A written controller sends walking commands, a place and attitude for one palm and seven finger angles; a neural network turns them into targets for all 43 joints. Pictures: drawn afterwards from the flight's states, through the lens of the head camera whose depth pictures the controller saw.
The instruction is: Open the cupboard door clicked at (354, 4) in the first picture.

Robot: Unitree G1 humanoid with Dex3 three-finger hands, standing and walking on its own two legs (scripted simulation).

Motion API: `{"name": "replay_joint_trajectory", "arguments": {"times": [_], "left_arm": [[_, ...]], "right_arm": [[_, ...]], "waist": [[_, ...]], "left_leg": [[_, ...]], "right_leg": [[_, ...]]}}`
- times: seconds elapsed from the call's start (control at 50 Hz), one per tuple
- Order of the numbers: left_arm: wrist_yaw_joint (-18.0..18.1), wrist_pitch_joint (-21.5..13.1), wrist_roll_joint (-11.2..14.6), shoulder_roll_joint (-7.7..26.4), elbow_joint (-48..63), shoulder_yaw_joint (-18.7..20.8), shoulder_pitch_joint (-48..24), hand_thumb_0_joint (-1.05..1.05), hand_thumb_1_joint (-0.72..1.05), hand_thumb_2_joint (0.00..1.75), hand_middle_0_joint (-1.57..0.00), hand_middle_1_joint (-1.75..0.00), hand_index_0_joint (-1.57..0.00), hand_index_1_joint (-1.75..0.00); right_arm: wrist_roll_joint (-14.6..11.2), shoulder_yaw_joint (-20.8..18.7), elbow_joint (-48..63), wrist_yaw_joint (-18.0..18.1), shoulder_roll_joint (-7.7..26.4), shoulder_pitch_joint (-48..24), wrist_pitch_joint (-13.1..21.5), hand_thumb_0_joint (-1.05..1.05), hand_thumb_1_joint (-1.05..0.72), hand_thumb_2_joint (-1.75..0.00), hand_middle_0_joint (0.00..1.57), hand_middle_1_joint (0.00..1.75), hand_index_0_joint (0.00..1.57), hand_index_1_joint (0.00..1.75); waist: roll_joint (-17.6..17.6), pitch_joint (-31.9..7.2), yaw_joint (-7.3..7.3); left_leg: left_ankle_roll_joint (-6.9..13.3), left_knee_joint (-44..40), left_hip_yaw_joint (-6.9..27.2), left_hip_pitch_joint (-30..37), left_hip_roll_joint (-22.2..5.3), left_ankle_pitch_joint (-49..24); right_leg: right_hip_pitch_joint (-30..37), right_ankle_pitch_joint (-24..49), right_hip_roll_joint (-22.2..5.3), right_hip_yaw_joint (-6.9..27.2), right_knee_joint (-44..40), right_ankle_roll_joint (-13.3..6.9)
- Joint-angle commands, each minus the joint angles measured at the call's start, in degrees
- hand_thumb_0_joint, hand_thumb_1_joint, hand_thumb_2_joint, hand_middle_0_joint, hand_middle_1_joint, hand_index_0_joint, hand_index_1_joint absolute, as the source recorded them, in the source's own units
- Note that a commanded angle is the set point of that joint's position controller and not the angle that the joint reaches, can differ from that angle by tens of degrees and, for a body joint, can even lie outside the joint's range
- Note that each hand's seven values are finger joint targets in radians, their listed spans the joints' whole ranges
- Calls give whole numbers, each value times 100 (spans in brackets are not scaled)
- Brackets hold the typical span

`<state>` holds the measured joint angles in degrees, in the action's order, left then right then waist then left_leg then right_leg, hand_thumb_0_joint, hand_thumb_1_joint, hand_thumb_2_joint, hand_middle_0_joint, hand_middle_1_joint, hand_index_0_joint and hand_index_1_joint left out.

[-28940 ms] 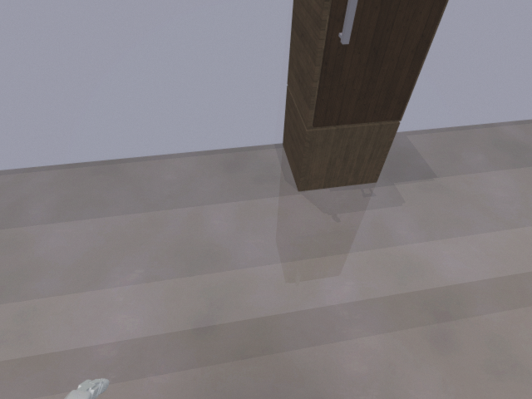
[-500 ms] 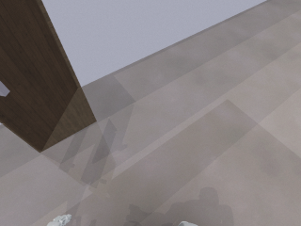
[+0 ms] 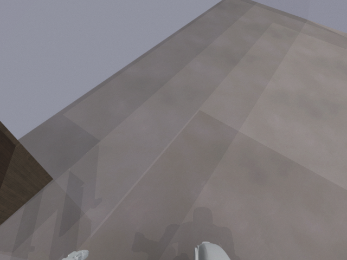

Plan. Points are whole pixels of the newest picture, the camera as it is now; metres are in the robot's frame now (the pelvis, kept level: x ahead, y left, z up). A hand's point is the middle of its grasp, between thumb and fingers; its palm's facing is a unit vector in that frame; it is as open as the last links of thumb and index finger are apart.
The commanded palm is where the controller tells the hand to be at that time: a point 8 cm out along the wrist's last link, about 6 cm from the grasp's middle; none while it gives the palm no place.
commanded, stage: walk to a spot facing it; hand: left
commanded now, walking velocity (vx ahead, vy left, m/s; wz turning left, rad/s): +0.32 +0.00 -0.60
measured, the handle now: out of the picture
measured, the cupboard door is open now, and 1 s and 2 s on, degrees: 42 42 42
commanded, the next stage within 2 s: turn to face it in 1.14 s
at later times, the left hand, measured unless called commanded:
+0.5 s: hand (149, 196) +0.31 +0.08 -0.17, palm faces -0.24 -0.95 -0.22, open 7.2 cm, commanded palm none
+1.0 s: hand (164, 142) +0.51 +0.04 -0.17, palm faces -0.27 -0.95 -0.15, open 7.4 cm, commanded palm none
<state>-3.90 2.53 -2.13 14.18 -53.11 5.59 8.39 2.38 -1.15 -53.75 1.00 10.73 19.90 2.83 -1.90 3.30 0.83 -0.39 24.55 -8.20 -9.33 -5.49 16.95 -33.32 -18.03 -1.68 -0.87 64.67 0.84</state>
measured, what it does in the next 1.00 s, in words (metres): walks ahead, turning right: right foot, then left foot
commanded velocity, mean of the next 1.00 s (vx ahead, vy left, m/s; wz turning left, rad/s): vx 0.36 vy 0.00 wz -0.28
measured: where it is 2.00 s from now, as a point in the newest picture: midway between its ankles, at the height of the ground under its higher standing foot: (215, 180)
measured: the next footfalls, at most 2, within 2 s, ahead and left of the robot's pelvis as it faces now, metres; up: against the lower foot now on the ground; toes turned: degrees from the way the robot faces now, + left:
right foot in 0.26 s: +0.21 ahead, -0.16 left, +0.00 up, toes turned -17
left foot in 0.76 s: +0.47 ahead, -0.02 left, +0.00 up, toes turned -11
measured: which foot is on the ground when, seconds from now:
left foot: down 0.00-0.26, up 0.28-0.74, down 0.76-1.00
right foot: up 0.00-0.24, down 0.26-0.78, up 0.80-1.00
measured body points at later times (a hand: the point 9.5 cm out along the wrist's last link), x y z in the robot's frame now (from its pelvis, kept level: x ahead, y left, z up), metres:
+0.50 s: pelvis +0.18 -0.09 +0.00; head +0.23 -0.11 +0.44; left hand +0.32 +0.13 -0.15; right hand +0.16 -0.33 -0.16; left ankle +0.25 +0.07 -0.67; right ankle +0.17 -0.15 -0.75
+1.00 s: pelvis +0.42 -0.12 +0.00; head +0.44 -0.12 +0.45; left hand +0.53 +0.09 -0.16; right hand +0.35 -0.35 -0.15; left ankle +0.43 -0.01 -0.75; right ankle +0.42 -0.28 -0.68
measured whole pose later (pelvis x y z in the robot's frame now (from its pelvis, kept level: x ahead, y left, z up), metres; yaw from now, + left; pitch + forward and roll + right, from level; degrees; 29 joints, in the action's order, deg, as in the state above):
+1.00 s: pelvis +0.42 -0.12 +0.00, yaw -21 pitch +0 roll +0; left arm -2.3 -0.3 -1.6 10.1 -59.3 4.2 13.5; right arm 2.0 -2.8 -59.8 0.6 10.3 16.7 3.5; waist -1.0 3.3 -1.8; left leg 1.0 22.6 -8.9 -7.6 -2.5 14.4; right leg -32.4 -14.0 -5.3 -1.6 56.3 -0.3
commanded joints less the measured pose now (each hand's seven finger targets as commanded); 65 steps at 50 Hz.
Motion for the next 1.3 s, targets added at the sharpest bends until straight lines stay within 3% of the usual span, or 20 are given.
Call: {"name": "replay_joint_trajectory", "arguments": {"times": [0.0, 0.12, 0.2, 0.22, 0.24, 0.26, 0.3, 0.36, 0.62, 0.7, 0.74, 0.76, 0.84, 0.94, 1.06, 1.12, 1.14, 1.16, 1.18, 1.28], "left_arm": [[-66, -232, 31, -83, 651, -134, -777, 0, 90, 90, -20, -30, -20, -30], [-76, -233, 58, -81, 755, -201, -1483, 0, 90, 90, -20, -30, -20, -30], [29, -339, 57, 310, 241, -53, 172, 0, 90, 90, -20, -30, -20, -30], [101, -403, 24, 778, -79, 93, 1214, 0, 90, 90, -20, -30, -20, -30], [240, -442, 46, 1529, -223, 307, 2049, 0, 90, 90, -20, -30, -20, -30], [326, -388, 191, 1642, -228, 311, 1828, 0, 90, 90, -20, -30, -20, -30], [358, -378, 200, 1049, 77, 94, 593, 0, 90, 90, -20, -30, -20, -30], [387, -532, 113, 502, 199, -49, 74, 0, 90, 90, -20, -30, -20, -30], [403, -737, 113, 382, -667, -108, 1431, 0, 90, 90, -20, -30, -20, -30], [421, -746, 147, 429, -729, -97, 1306, 0, 90, 90, -20, -30, -20, -30], [352, -766, 211, 55, -572, -175, 1496, 0, 90, 90, -20, -30, -20, -30], [365, -802, 185, 157, -413, -189, 1165, 0, 90, 90, -20, -30, -20, -30], [244, -554, 44, -48, -369, -113, 701, 0, 90, 90, -20, -30, -20, -30], [131, -376, 57, -324, -269, -153, 577, 0, 90, 90, -20, -30, -20, -30], [105, -394, 41, -198, -47, -133, -238, 0, 90, 90, -20, -30, -20, -30], [145, -465, 30, 118, -303, -61, 601, 0, 90, 90, -20, -30, -20, -30], [209, -537, -4, 522, -582, 36, 1551, 0, 90, 90, -20, -30, -20, -30], [297, -564, 15, 1235, -767, 224, 2350, 0, 90, 90, -20, -30, -20, -30], [358, -543, 173, 1303, -770, 209, 2254, 0, 90, 90, -20, -30, -20, -30], [465, -600, 110, 258, -301, -161, 413, 0, 90, 90, -20, -30, -20, -30]], "right_arm": [[-30, -175, -95, 134, 869, 922, 183, 0, -90, -90, 20, 30, 20, 30], [36, -156, -294, 101, 887, 1167, 126, 0, -90, -90, 20, 30, 20, 30], [-56, -189, -251, 79, 1132, 748, 87, 0, -90, -90, 20, 30, 20, 30], [-160, -166, -112, 7, 1013, 478, 111, 0, -90, -90, 20, 30, 20, 30], [-271, -86, 188, -29, 538, 426, 105, 0, -90, -90, 20, 30, 20, 30], [-258, -142, 303, -11, 710, -141, 62, 0, -90, -90, 20, 30, 20, 30], [-185, -220, 196, -42, 637, -256, 4, 0, -90, -90, 20, 30, 20, 30], [-63, -216, -175, -69, 416, 228, -176, 0, -90, -90, 20, 30, 20, 30], [-113, -210, 356, -240, 284, -1799, -35, 0, -90, -90, 20, 30, 20, 30], [-62, -264, -21, -142, 473, -870, 68, 0, -90, -90, 20, 30, 20, 30], [60, -507, -452, -40, 1501, 848, 130, 0, -90, -90, 20, 30, 20, 30], [14, -468, -452, -4, 1508, 1072, 58, 0, -90, -90, 20, 30, 20, 30], [-36, -250, -223, 20, 647, -132, 145, 0, -90, -90, 20, 30, 20, 30], [-42, -295, -389, -11, 692, -115, 191, 0, -90, -90, 20, 30, 20, 30], [-4, -276, -636, -37, 788, 414, 99, 0, -90, -90, 20, 30, 20, 30], [-35, -222, -693, -17, 816, 458, 61, 0, -90, -90, 20, 30, 20, 30], [-104, -193, -635, -67, 696, 370, 72, 0, -90, -90, 20, 30, 20, 30], [-203, -120, -446, -85, 331, 482, 107, 0, -90, -90, 20, 30, 20, 30], [-207, -170, -334, -74, 582, 121, 78, 0, -90, -90, 20, 30, 20, 30], [-130, -128, -714, -44, 112, 400, -185, 0, -90, -90, 20, 30, 20, 30]], "waist": [[1157, -265, 251], [1168, 155, 384], [959, -580, -494], [256, -1130, -1001], [-1360, -1851, -1217], [-992, -1446, -1090], [-332, -201, -415], [-336, -202, 118], [-411, -30, -355], [-196, -403, 210], [1593, -1642, 720], [1533, -1504, 796], [805, 262, 100], [1064, 8, -130], [766, 327, 61], [505, -96, -394], [-108, -654, -813], [-1793, -1360, -1016], [-1369, -1329, -945], [-500, -303, 104]], "left_leg": [[334, -885, 351, 1406, -1156, -2556], [409, -871, -211, 1164, -1417, -2785], [189, 1189, -688, 537, -1310, -4914], [-34, 2581, -883, -864, -1036, -3851], [-367, 4919, -708, -2787, 152, 1392], [-183, 5751, 485, -3307, -41, 1724], [-205, 5419, 740, -3002, -526, 618], [-281, 4258, 666, -1999, -509, 54], [-213, 1520, 401, -2377, -2, -353], [42, 253, 54, -168, 401, -789], [1091, 10, 2849, 2746, -1855, -1265], [1511, -592, 3610, 2594, -2448, -1568], [944, -1395, 2116, -92, -1681, -131], [693, -1559, 501, -333, -1060, -619], [653, -1319, 223, -13, -1204, -840], [375, 292, -197, -49, -974, -2439], [158, 1779, -501, -957, -584, -2210], [-122, 3812, -605, -2418, 319, 1041], [-43, 4767, 294, -2804, 130, 1758], [-172, 3743, 676, -1664, -380, 492]], "right_leg": [[-1128, 445, -172, -277, -151, 2], [-258, 417, -94, -681, -2133, -203], [2541, 383, 458, -971, -3096, -646], [4464, 424, -125, -214, -3320, -930], [5649, 519, -2112, 3155, -4162, -1724], [4925, 259, -2333, 3634, -4834, -1824], [2712, -940, -1893, 2607, -5328, -1466], [1642, 84, -1194, 1233, -5468, -1106], [3410, 2784, -1171, 1247, -4998, -1176], [2807, 4110, -768, 723, -3583, -800], [336, 350, 245, -126, -360, -324], [-245, -1260, 303, 158, 846, -341], [-470, -107, -439, 421, 911, -210], [358, 603, -461, -147, -1222, -108], [777, 950, -213, -578, -2594, -205], [2344, 762, 83, -724, -3308, -442], [3811, 462, -450, 164, -3537, -777], [5025, 508, -2118, 2715, -4376, -1457], [4714, 683, -2393, 3191, -4931, -1622], [1856, 1942, -1651, 521, -5191, -1047]]}}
